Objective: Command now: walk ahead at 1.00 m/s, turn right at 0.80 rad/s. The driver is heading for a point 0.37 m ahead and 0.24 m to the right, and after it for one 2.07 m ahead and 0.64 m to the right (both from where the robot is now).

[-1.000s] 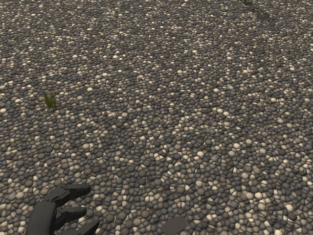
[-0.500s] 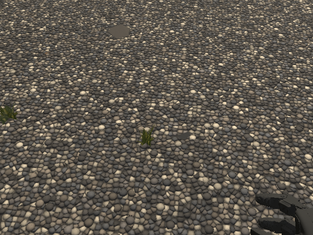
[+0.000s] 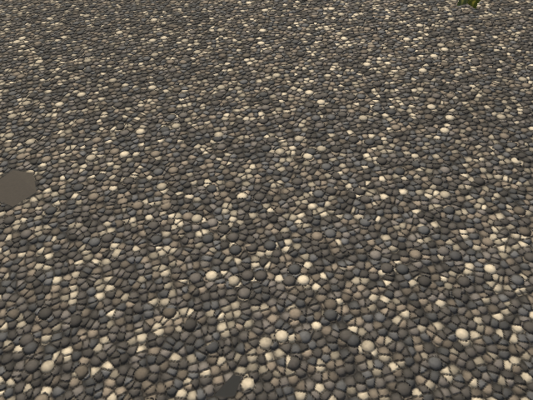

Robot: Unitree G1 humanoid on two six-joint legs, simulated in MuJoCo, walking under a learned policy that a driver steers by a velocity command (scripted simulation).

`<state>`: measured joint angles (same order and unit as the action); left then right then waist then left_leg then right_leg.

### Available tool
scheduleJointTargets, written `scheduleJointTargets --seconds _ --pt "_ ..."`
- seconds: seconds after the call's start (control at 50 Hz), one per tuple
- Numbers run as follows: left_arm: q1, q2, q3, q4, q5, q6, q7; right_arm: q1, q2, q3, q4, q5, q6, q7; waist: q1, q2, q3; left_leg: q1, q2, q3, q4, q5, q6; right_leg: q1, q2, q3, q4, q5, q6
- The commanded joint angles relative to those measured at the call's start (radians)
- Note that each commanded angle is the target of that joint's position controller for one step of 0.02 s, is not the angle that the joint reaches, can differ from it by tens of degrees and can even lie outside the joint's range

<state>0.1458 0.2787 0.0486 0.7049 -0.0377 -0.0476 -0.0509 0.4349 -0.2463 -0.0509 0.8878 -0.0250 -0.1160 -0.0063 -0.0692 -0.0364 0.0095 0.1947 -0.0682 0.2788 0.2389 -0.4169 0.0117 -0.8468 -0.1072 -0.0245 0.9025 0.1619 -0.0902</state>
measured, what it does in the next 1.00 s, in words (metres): walks ahead, turning right: right foot, then left foot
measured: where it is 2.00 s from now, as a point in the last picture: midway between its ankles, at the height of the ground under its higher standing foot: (290, 368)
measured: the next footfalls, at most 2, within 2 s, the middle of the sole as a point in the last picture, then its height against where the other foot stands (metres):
right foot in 0.10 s outside the picture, level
left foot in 0.52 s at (266, 327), level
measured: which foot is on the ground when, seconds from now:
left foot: down 0.00-0.08, up 0.10-0.50, down 0.52-1.00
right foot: up 0.00-0.08, down 0.10-0.50, up 0.52-0.88, down 0.90-1.00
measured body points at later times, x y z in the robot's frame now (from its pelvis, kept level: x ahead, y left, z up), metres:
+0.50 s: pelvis +0.44 -0.01 +0.00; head +0.46 -0.04 +0.44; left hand +0.60 +0.24 -0.11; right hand +0.60 -0.33 -0.03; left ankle +0.69 +0.02 -0.71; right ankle +0.28 -0.05 -0.72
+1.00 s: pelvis +0.56 -0.04 +0.01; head +0.56 -0.05 +0.46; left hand +0.86 +0.01 -0.06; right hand +0.47 -0.31 -0.11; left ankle +0.69 +0.02 -0.72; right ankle +0.52 -0.13 -0.72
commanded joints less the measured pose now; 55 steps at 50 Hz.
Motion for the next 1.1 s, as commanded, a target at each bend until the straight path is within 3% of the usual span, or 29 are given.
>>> scheduleJointTargets --seconds 0.02,0.06,0.1,0.12,0.14,0.16,0.18,0.2,0.24,0.3,0.36,0.4,0.46,0.5,0.52,0.54,0.56,0.58,0.6,0.66,0.7,0.74,0.82,0.88,0.9,0.92,0.94,0.98,1.1 --pt "-0.092 0.049 0.008 -0.100 -0.004 -0.024 -0.039 -0.082 -0.206 -0.033 -0.090 -0.001 0.001 -0.030 0.057 0.047 0.120 -0.155 0.258 0.007 -0.001 1.109 -0.031 0.181 0.081 -0.149 -0.144 0.019 -0.040" --pt "0.043 0.101 0.034 -0.093 -0.021 -0.010 -0.041 -0.107 -0.275 -0.050 -0.107 0.005 0.029 -0.052 0.156 0.153 0.023 -0.103 0.297 0.005 0.211 1.561 -0.024 0.364 0.155 -0.205 -0.109 -0.118 -0.059" --pt "0.499 0.250 0.106 0.017 -0.014 0.029 -0.013 -0.258 -0.294 -0.060 -0.164 0.021 0.035 -0.037 0.386 0.169 -0.150 -0.315 0.297 -0.054 0.733 1.592 0.020 0.887 0.156 -0.088 -0.122 -0.235 -0.140" --pt "0.575 0.238 0.104 0.071 -0.014 0.041 0.012 -0.333 -0.158 -0.025 -0.172 0.036 0.012 -0.005 0.401 -0.065 -0.057 -0.558 0.096 -0.055 1.222 0.555 0.010 0.994 0.110 0.033 -0.248 -0.192 -0.176" --pt "0.434 0.204 0.071 0.036 0.034 0.022 0.002 -0.179 0.034 0.028 -0.239 0.036 -0.038 0.019 0.145 -0.390 -0.071 -0.958 -0.046 -0.250 1.530 -0.173 0.002 1.132 0.026 0.457 -0.292 -0.292 -0.316" --pt "0.371 0.139 0.051 -0.018 0.055 -0.006 0.001 -0.191 -0.028 0.035 -0.302 0.054 -0.081 0.036 0.142 -0.297 -0.211 -1.082 -0.031 -0.434 1.525 -0.109 0.064 1.166 -0.104 0.840 -0.556 -0.706 -0.390" --pt "0.376 0.106 0.050 -0.028 0.047 -0.026 -0.004 -0.302 -0.111 0.016 -0.325 0.071 -0.097 0.039 0.157 -0.086 -0.129 -1.087 0.012 -0.436 1.418 -0.024 0.103 1.065 -0.117 0.883 -0.685 -0.819 -0.329" --pt "0.308 0.110 0.048 -0.040 0.038 -0.041 -0.012 -0.311 -0.108 0.012 -0.330 0.062 -0.093 0.032 0.083 0.124 -0.048 -1.042 0.056 -0.436 1.284 0.060 0.105 0.893 -0.111 0.845 -0.705 -0.830 -0.288" --pt "0.181 0.127 0.049 -0.079 0.033 -0.059 -0.002 -0.260 -0.103 0.006 -0.306 0.026 -0.057 0.019 0.002 0.176 0.022 -0.906 0.112 -0.460 1.135 0.115 0.043 0.626 -0.029 0.719 -0.692 -0.677 -0.277" --pt "0.162 0.093 0.037 -0.083 0.019 -0.058 0.036 -0.325 -0.118 -0.001 -0.327 0.008 -0.020 -0.008 0.016 0.129 0.077 -0.800 0.146 -0.404 0.865 0.184 -0.039 0.437 0.074 0.492 -0.704 -0.447 -0.251" --pt "0.182 0.117 0.049 -0.054 0.006 -0.023 0.074 -0.520 -0.028 0.022 -0.402 -0.016 -0.019 -0.009 0.099 0.038 0.091 -0.620 0.051 -0.300 0.461 0.453 -0.077 0.314 0.200 0.313 -0.593 -0.127 -0.147" --pt "0.254 0.132 0.062 -0.024 0.000 0.008 0.079 -0.532 -0.044 0.005 -0.420 0.014 -0.014 -0.001 0.144 -0.030 0.000 -0.515 -0.030 -0.292 0.329 0.561 -0.095 0.383 0.206 0.363 -0.526 -0.158 -0.092" --pt "0.241 0.109 0.068 -0.022 -0.011 0.029 0.094 -0.505 -0.121 -0.036 -0.420 0.045 -0.019 0.001 0.115 -0.098 -0.039 -0.492 -0.031 -0.366 0.182 0.536 -0.082 0.560 0.187 0.465 -0.353 -0.193 -0.031" --pt "0.164 0.068 0.059 -0.070 0.004 0.030 0.097 -0.261 -0.160 -0.056 -0.359 0.022 -0.029 -0.001 -0.011 -0.098 -0.208 -0.214 0.072 -0.391 0.172 0.689 -0.022 0.575 0.225 0.393 -0.017 -0.135 0.058" --pt "0.226 -0.059 0.018 -0.101 0.047 0.033 0.091 -0.140 -0.204 -0.051 -0.337 0.005 -0.023 -0.002 0.010 0.130 -0.369 0.067 0.333 -0.620 0.313 1.074 0.038 0.405 0.281 0.274 0.284 -0.813 0.091" --pt "0.477 -0.025 0.014 -0.100 0.030 0.031 0.079 -0.124 -0.222 -0.045 -0.354 -0.038 -0.011 0.013 0.120 0.423 -0.520 0.223 0.552 -1.040 0.285 1.190 0.217 0.232 0.305 0.295 0.580 -1.000 0.133" --pt "0.506 0.092 0.026 -0.085 0.001 0.038 0.066 -0.194 -0.243 -0.059 -0.351 -0.011 0.003 0.019 0.119 0.403 -0.544 0.206 0.604 -1.161 0.245 0.733 0.334 0.140 0.192 0.285 0.751 -0.847 0.161" --pt "0.332 0.132 0.034 -0.097 -0.007 0.049 0.067 -0.274 -0.157 -0.041 -0.374 -0.007 0.020 0.006 0.075 0.260 -0.424 0.088 0.484 -1.007 0.165 0.416 0.301 0.081 0.145 0.212 0.732 -0.723 0.175" --pt "0.197 0.152 0.040 -0.115 0.006 0.064 0.074 -0.326 -0.099 -0.015 -0.378 -0.006 0.041 -0.006 0.059 0.126 -0.295 -0.094 0.386 -0.832 0.132 0.349 0.236 0.107 0.122 0.157 0.661 -0.630 0.179" --pt "0.122 0.072 0.017 -0.146 0.026 0.072 0.076 -0.329 -0.113 -0.009 -0.309 -0.003 0.049 -0.001 0.095 0.095 -0.109 -0.416 0.243 -0.558 0.105 0.654 0.179 0.278 0.095 0.119 0.360 -0.648 0.152" --pt "0.117 0.026 -0.003 -0.143 0.035 0.052 0.080 -0.310 -0.132 -0.017 -0.269 -0.003 0.044 0.007 0.095 0.123 -0.146 -0.409 0.247 -0.497 0.102 0.910 0.212 0.350 0.110 0.083 0.168 -0.670 0.150" --pt "0.115 0.037 -0.008 -0.128 0.041 0.049 0.080 -0.315 -0.157 -0.024 -0.247 0.009 0.052 0.010 0.098 0.133 -0.206 -0.398 0.288 -0.490 0.106 0.958 0.244 0.431 0.102 0.084 0.043 -0.564 0.144" --pt "0.056 0.080 -0.003 -0.131 0.036 0.073 0.065 -0.310 -0.180 -0.024 -0.223 0.029 0.079 0.011 0.081 0.169 -0.177 -0.466 0.299 -0.482 0.071 0.577 0.233 0.547 0.102 0.072 -0.148 -0.455 0.115" --pt "0.046 0.071 -0.001 -0.130 0.049 0.078 0.051 -0.295 -0.141 -0.003 -0.205 0.033 0.093 0.010 0.097 0.168 -0.113 -0.575 0.248 -0.464 0.087 0.225 0.153 0.711 0.119 0.050 -0.412 -0.349 0.053" --pt "0.038 0.090 0.000 -0.146 0.062 0.077 0.054 -0.256 -0.108 0.011 -0.189 0.025 0.091 0.012 0.091 0.128 -0.111 -0.623 0.214 -0.442 0.119 0.121 0.087 0.778 0.054 0.127 -0.479 -0.318 0.018" --pt "0.005 0.171 0.012 -0.165 0.081 0.079 0.060 -0.202 -0.078 0.019 -0.196 0.008 0.084 0.016 0.030 -0.054 -0.116 -0.676 0.112 -0.329 0.242 0.013 0.016 0.779 -0.098 0.293 -0.503 -0.280 -0.055" --pt "-0.019 0.116 0.001 -0.153 0.089 0.073 0.055 -0.226 -0.081 0.018 -0.196 0.005 0.083 0.011 0.037 -0.138 -0.103 -0.565 0.086 -0.288 0.273 0.046 -0.019 0.593 -0.146 0.347 -0.584 -0.418 -0.111" --pt "-0.082 0.053 -0.018 -0.153 0.084 0.052 0.048 -0.252 -0.101 0.012 -0.180 -0.004 0.091 0.005 0.027 -0.114 -0.041 -0.452 0.094 -0.299 0.240 0.189 -0.037 0.492 -0.034 0.264 -0.582 -0.600 -0.035" --pt "0.001 0.054 -0.016 -0.113 0.066 0.035 0.052 -0.241 -0.104 0.011 -0.140 0.002 0.090 0.002 0.046 0.001 0.009 -0.445 0.114 -0.318 0.198 0.212 -0.008 0.494 0.040 0.188 -0.511 -0.534 0.026"
Velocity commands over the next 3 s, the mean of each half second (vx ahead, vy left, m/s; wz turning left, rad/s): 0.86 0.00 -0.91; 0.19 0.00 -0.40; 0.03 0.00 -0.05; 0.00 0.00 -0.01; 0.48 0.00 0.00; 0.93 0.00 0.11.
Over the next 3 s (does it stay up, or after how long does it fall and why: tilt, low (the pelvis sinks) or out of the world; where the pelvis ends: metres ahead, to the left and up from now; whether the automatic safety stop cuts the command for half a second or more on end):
stays up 0.98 -0.40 0.01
